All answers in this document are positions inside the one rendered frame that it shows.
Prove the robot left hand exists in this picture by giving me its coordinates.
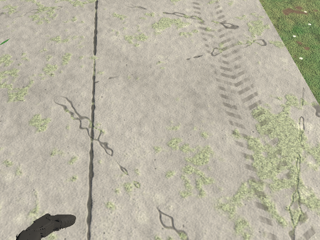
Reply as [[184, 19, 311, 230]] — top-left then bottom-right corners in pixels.
[[16, 213, 76, 240]]

